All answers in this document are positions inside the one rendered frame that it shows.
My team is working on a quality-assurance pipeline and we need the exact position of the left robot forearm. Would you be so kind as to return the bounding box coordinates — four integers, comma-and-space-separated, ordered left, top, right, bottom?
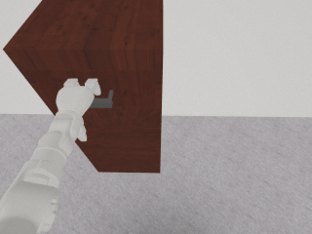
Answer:
0, 110, 83, 214

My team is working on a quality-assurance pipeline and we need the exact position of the robot left upper arm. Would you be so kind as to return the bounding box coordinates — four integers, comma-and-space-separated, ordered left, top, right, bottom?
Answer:
0, 180, 60, 234

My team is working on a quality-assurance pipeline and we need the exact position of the cabinet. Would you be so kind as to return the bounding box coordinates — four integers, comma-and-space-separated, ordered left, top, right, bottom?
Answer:
3, 0, 164, 174

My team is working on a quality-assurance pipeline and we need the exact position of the left robot hand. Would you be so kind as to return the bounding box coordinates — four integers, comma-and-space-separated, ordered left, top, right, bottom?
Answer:
56, 78, 101, 141

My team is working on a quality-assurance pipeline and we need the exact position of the drawer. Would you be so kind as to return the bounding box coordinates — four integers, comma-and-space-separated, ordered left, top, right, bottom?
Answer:
28, 69, 156, 107

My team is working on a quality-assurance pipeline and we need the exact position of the handle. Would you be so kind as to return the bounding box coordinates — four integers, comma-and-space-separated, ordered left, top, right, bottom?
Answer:
90, 90, 114, 108

